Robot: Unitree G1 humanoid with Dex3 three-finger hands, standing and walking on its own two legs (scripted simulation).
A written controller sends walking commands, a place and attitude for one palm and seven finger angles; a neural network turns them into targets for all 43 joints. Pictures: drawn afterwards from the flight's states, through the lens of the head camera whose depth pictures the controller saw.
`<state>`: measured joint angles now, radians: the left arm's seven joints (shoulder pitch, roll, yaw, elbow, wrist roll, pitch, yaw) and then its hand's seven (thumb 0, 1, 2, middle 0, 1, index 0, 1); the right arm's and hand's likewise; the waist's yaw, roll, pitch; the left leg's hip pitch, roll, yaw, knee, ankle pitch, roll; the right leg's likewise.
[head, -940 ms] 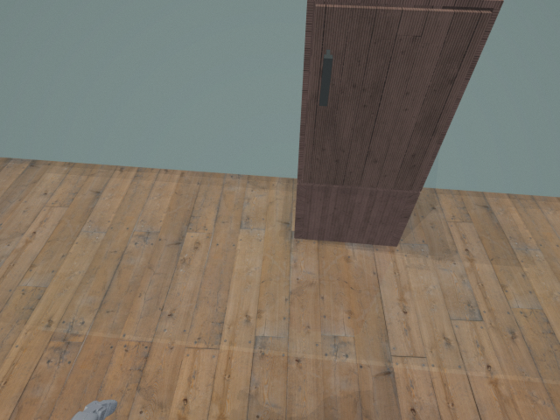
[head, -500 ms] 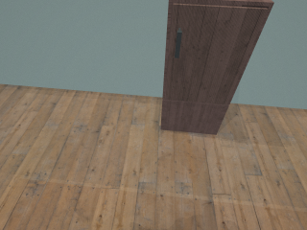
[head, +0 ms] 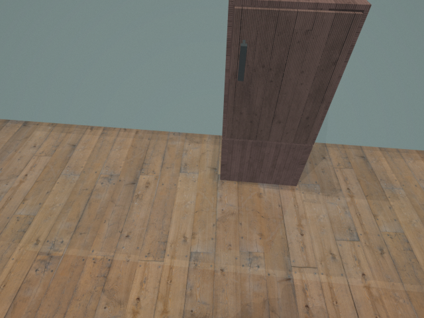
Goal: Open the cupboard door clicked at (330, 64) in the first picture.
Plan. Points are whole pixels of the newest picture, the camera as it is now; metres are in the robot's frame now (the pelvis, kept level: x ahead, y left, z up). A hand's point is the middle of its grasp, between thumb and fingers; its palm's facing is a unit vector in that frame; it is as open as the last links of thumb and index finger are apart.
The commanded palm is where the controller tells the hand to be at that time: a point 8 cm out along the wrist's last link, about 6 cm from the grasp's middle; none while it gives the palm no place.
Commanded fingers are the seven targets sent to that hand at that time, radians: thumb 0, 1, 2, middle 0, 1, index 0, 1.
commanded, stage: look at it before walking up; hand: left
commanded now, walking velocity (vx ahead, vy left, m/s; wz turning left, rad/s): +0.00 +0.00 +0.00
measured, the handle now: (242, 60) +0.98 -0.06 +0.02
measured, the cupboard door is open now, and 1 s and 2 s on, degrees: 0 0 0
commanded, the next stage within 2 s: walk to a spot facing it in 0.50 s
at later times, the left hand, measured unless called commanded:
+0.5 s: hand out of the picture +0.08 +0.25 -0.16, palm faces -0.03 -0.94 -0.34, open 7.3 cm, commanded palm none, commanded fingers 0.00 0.90 0.90 -0.20 -0.30 -0.20 -0.30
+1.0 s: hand out of the picture +0.07 +0.19 -0.18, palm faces -0.16 -0.95 -0.28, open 7.3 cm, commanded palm none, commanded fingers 0.00 0.90 0.90 -0.20 -0.30 -0.20 -0.30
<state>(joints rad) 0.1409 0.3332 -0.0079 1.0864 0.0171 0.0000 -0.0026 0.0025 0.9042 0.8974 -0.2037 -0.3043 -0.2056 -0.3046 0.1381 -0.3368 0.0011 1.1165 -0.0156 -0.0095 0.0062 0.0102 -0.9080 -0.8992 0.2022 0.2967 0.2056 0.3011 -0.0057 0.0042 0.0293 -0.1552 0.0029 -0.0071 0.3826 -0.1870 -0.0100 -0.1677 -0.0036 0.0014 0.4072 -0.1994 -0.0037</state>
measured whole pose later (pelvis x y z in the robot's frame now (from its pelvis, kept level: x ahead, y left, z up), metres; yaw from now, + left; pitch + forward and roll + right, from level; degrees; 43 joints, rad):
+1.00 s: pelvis -0.01 -0.02 -0.02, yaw -11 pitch -2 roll +3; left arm 0.22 0.24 0.04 0.97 0.02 0.07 -0.02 0.00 0.91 0.90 -0.20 -0.30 -0.20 -0.30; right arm 0.15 -0.24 -0.03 0.99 -0.02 0.03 -0.01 0.01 -0.91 -0.90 0.20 0.30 0.21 0.30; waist 0.03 0.00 0.10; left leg -0.23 0.08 0.16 0.60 -0.32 -0.04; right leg -0.36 0.01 0.00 0.79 -0.41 0.00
